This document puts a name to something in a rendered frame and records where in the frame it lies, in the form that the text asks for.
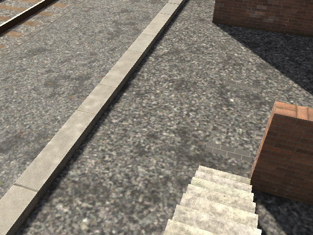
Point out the stairs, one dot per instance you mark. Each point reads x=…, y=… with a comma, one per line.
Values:
x=215, y=203

